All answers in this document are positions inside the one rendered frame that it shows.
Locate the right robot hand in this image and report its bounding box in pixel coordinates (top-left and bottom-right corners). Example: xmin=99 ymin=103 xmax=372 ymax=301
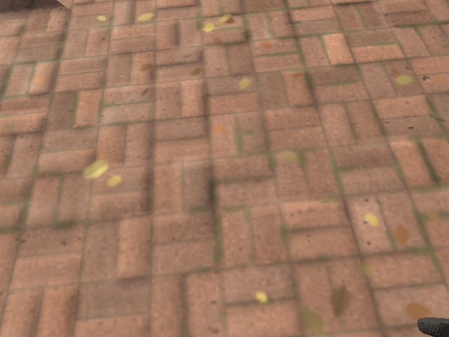
xmin=417 ymin=317 xmax=449 ymax=337

